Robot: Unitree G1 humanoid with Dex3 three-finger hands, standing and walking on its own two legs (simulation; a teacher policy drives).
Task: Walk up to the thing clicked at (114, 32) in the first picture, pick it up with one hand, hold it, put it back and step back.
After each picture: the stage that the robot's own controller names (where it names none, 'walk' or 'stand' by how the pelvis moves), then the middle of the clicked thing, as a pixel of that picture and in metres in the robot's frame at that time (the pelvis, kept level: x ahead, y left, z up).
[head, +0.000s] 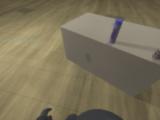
stand; (115, 32) +0.89 -0.21 +0.06
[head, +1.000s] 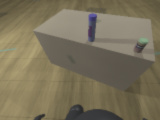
walk; (91, 29) +0.79 +0.08 +0.08
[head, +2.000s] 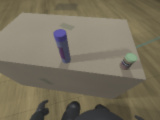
stand; (63, 48) +0.44 +0.22 +0.10
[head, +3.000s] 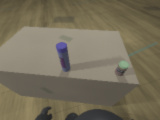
stand; (64, 58) +0.43 +0.22 +0.05
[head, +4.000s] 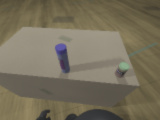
stand; (63, 60) +0.42 +0.22 +0.05
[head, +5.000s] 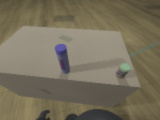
stand; (63, 60) +0.41 +0.22 +0.05
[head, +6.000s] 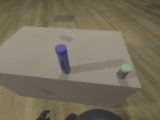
stand; (63, 61) +0.41 +0.22 +0.05
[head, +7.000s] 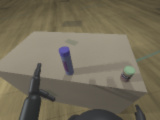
rise first; (67, 62) +0.40 +0.23 +0.06
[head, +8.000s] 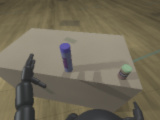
go down; (67, 59) +0.43 +0.21 +0.06
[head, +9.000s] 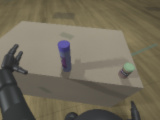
go down; (65, 58) +0.42 +0.20 +0.07
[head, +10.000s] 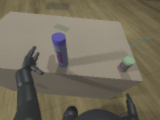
close in; (61, 52) +0.43 +0.20 +0.09
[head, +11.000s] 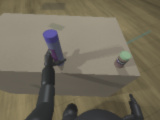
close; (56, 50) +0.43 +0.22 +0.11
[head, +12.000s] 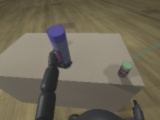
lift; (62, 51) +0.33 +0.17 +0.25
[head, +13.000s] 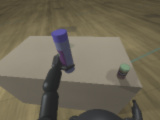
hold; (65, 54) +0.33 +0.17 +0.23
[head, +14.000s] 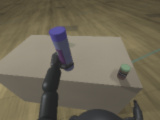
hold; (64, 52) +0.33 +0.17 +0.25
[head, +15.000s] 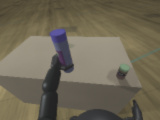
hold; (64, 54) +0.33 +0.17 +0.24
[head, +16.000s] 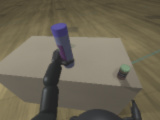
crouch; (65, 49) +0.35 +0.17 +0.26
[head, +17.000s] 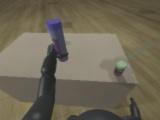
crouch; (59, 43) +0.42 +0.21 +0.24
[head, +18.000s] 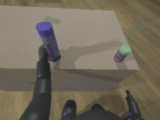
lower; (51, 45) +0.45 +0.23 +0.13
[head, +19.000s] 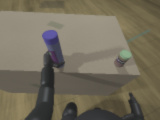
lower; (55, 52) +0.41 +0.22 +0.12
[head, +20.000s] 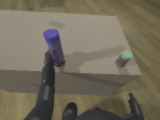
lower; (56, 51) +0.42 +0.21 +0.12
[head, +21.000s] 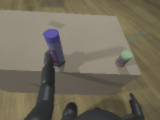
lower; (56, 51) +0.42 +0.21 +0.12
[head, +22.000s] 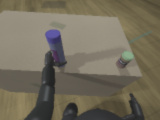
open; (57, 51) +0.42 +0.21 +0.12
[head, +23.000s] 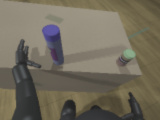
rise; (55, 49) +0.41 +0.21 +0.12
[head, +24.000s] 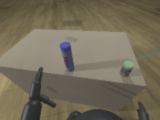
sink last; (68, 58) +0.43 +0.22 +0.08
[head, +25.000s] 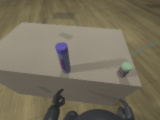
stand; (64, 59) +0.40 +0.21 +0.06
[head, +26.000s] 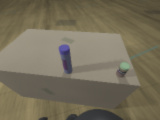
stand; (66, 60) +0.42 +0.21 +0.06
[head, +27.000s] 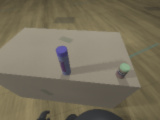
stand; (64, 62) +0.40 +0.21 +0.05
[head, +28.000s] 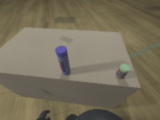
stand; (64, 62) +0.40 +0.22 +0.05
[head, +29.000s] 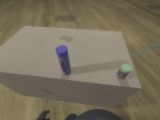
stand; (64, 62) +0.40 +0.21 +0.05
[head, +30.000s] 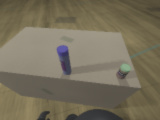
stand; (65, 61) +0.40 +0.21 +0.05
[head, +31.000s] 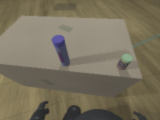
walk; (62, 53) +0.43 +0.23 +0.07
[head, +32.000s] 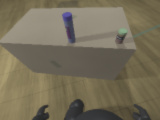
walk; (69, 29) +0.68 +0.24 +0.08
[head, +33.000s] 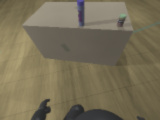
stand; (81, 14) +1.00 +0.20 +0.07
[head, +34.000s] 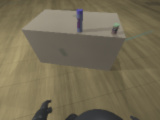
stand; (79, 21) +1.02 +0.19 +0.06
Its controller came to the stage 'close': yes
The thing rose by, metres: 0.22
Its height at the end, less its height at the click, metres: +0.00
